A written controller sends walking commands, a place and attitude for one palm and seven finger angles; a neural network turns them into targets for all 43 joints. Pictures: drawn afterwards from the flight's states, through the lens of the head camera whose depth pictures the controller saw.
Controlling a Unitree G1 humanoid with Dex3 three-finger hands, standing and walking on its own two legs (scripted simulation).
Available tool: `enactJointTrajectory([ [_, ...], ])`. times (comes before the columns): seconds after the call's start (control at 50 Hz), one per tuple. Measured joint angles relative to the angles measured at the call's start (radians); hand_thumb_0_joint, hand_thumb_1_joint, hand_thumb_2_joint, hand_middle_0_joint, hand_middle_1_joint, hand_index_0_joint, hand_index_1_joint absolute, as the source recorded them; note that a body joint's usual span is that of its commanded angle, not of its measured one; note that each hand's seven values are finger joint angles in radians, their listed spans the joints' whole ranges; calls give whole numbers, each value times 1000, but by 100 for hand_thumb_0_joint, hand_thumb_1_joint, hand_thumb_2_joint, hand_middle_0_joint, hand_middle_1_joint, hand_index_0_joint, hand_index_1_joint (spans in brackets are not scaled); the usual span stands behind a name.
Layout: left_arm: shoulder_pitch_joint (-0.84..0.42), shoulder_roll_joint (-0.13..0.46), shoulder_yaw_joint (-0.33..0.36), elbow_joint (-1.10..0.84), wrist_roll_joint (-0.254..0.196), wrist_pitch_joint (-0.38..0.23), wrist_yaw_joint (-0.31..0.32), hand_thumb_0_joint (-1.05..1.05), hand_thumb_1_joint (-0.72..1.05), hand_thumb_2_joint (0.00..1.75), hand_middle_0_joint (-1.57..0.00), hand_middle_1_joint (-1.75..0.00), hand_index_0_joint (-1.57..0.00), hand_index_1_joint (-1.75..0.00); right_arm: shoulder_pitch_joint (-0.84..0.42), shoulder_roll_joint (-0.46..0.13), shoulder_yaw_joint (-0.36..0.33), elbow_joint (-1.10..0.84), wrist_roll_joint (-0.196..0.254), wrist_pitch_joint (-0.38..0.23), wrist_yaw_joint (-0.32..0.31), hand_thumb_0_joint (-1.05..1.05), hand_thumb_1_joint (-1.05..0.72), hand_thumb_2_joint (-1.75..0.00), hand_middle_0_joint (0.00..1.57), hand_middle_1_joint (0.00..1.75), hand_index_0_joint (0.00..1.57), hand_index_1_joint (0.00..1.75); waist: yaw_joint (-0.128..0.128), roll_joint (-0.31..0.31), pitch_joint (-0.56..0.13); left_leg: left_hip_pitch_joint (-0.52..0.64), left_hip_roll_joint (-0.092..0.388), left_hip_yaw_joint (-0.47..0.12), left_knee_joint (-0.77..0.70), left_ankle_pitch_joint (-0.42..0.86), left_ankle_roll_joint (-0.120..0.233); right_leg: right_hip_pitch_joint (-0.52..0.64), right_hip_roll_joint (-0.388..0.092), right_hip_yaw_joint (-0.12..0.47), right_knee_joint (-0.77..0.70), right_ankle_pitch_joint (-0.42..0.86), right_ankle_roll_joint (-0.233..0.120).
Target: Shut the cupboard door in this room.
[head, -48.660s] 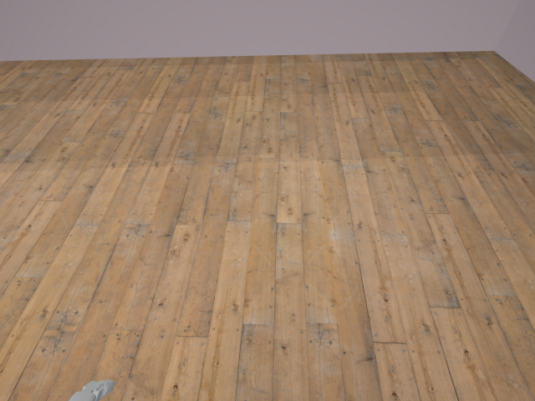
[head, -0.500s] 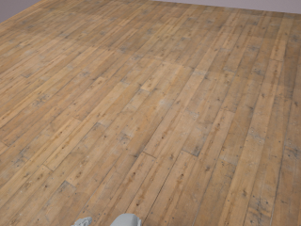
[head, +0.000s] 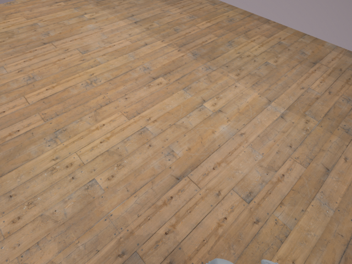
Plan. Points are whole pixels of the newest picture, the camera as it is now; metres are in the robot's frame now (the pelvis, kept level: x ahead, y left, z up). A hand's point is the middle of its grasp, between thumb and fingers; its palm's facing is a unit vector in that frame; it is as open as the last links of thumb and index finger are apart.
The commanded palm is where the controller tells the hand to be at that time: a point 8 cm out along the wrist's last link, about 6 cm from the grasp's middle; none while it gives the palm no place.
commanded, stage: turn or walk to find it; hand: left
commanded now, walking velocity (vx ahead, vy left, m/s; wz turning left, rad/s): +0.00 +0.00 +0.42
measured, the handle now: out of the picture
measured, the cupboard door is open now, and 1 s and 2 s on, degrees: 88 88 88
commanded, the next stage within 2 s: none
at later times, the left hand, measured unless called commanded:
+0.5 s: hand out of the picture +0.06 +0.14 -0.14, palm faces +0.21 -0.94 -0.27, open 7.3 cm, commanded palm none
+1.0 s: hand out of the picture -0.07 +0.19 -0.17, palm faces +0.47 -0.85 -0.22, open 7.4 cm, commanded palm none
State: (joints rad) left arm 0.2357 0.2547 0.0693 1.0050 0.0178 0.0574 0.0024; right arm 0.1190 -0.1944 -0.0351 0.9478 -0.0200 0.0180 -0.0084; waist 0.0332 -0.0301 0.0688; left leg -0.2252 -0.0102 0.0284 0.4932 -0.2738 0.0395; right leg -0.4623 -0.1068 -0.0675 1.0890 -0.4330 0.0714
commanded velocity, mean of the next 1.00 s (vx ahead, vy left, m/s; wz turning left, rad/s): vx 0.00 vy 0.00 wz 0.42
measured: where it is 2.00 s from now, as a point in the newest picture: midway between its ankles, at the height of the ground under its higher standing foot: outside the picture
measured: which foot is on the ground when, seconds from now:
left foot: down 0.00-0.30, up 0.32-0.76, down 0.78-1.00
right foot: up 0.00-0.26, down 0.28-0.78, up 0.80-1.00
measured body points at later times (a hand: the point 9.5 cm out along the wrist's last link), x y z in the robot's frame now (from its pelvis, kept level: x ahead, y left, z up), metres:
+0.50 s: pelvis +0.01 -0.06 +0.00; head +0.05 -0.10 +0.45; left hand +0.05 +0.18 -0.12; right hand +0.08 -0.31 -0.17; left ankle -0.07 +0.09 -0.64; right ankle +0.01 -0.14 -0.74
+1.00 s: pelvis -0.01 -0.02 +0.00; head +0.01 +0.02 +0.45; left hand -0.09 +0.24 -0.15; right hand +0.19 -0.19 -0.13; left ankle -0.05 +0.06 -0.74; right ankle +0.03 -0.18 -0.65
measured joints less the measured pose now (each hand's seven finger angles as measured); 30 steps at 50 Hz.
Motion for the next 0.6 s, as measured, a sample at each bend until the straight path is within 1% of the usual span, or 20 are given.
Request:
enactJointTrajectory([
  [0.08, -28, -6, -4, -22, -1, -9, -1, 0, 91, 90, -20, -30, -20, -30, 21, 12, 3, 4, 2, -4, 0, 0, -90, -90, 20, 30, 20, 30, -7, 7, -3, 13, -13, -21, -49, 31, 0, -18, 2, 31, -8, 41, 15],
  [0.14, -53, -15, -7, -38, -4, -8, 1, 0, 91, 90, -20, -30, -20, -30, 42, 18, 0, 7, -1, -2, 2, 0, -90, -90, 20, 30, 20, 30, -23, 18, 0, 5, -18, -43, -52, 37, -5, 2, 10, 35, -86, 21, 21],
  [0.22, -90, -34, -16, -61, -9, -15, 1, 0, 91, 90, -20, -30, -20, -30, 70, 13, -9, 18, -5, 8, 4, 0, -90, -90, 20, 30, 20, 30, -48, 41, 9, -24, -23, -75, -21, 29, -22, 64, 36, 26, -265, 1, 16],
  [0.26, -103, -44, -21, -72, -13, -26, 0, 0, 91, 90, -20, -30, -20, -30, 84, 6, -16, 25, -4, 13, 4, 0, -90, -90, 20, 30, 20, 30, -57, 53, 10, -45, -28, -90, 10, 16, -36, 116, 53, 17, -392, 50, 10],
  [0.28, -105, -48, -24, -79, -13, -35, -1, 0, 91, 90, -20, -30, -20, -30, 94, 3, -20, 28, -2, 16, 5, 0, -90, -90, 20, 30, 20, 30, -59, 56, 6, -60, -33, -98, 35, 5, -44, 152, 57, 10, -479, 109, 6],
  [0.3, -109, -60, -27, -80, -11, -46, 1, 0, 91, 90, -20, -30, -20, -30, 99, -8, -25, 33, 2, 18, 6, 0, -90, -90, 20, 30, 20, 30, -61, 76, 9, -78, -28, -111, 72, -11, -51, 169, 69, -6, -513, 134, -40],
  [0.32, -112, -72, -31, -83, -6, -54, 3, 0, 91, 90, -20, -30, -20, -30, 101, -18, -32, 39, 5, 23, 6, 0, -90, -90, 20, 30, 20, 30, -64, 93, 14, -105, -27, -117, 145, -86, -56, 170, 73, -20, -504, 131, -73],
  [0.34, -111, -81, -38, -88, -4, -60, 3, 0, 91, 90, -20, -30, -20, -30, 103, -25, -37, 42, 6, 31, 5, 0, -90, -90, 20, 30, 20, 30, -67, 98, 18, -139, -36, -113, 247, -160, -59, 172, 66, -31, -493, 119, -93],
  [0.36, -107, -89, -40, -92, -3, -64, 5, 0, 91, 90, -20, -30, -20, -30, 105, -31, -42, 45, 4, 39, 5, 0, -90, -90, 20, 30, 20, 30, -69, 98, 18, -174, -44, -105, 355, -200, -61, 178, 56, -41, -493, 110, -104],
  [0.4, -95, -103, -41, -94, -3, -63, 10, 0, 91, 90, -20, -30, -20, -30, 105, -42, -50, 54, 1, 49, 10, 1, -91, -90, 20, 30, 20, 30, -67, 94, 19, -228, -41, -84, 539, -197, -71, 200, 40, -56, -514, 110, -109],
  [0.42, -88, -108, -42, -93, -3, -62, 11, 0, 91, 90, -20, -30, -20, -30, 104, -47, -52, 57, 0, 51, 13, 1, -91, -90, 20, 30, 20, 30, -66, 92, 18, -245, -33, -76, 601, -176, -77, 211, 35, -63, -529, 116, -108],
  [0.46, -73, -113, -43, -87, -2, -62, 12, 0, 91, 90, -20, -30, -20, -30, 102, -53, -55, 60, -1, 52, 18, 1, -91, -90, 20, 30, 19, 30, -68, 85, 15, -264, -12, -68, 666, -133, -89, 230, 25, -81, -554, 126, -109],
  [0.52, -51, -112, -37, -82, -1, -65, 15, 0, 91, 90, -20, -30, -20, -30, 99, -54, -54, 63, -1, 54, 22, 1, -91, -90, 19, 30, 19, 30, -65, 69, 12, -258, 18, -62, 656, -109, -106, 249, 11, -111, -576, 131, -110],
  [0.6, -24, -92, -31, -74, 5, -68, 13, 0, 92, 90, -20, -30, -21, -30, 75, -51, -48, 65, 0, 59, 22, 1, -91, -90, 19, 30, 19, 30, -46, 47, 14, -215, 39, -44, 537, -136, -114, 258, -5, -145, -580, 128, -109],
])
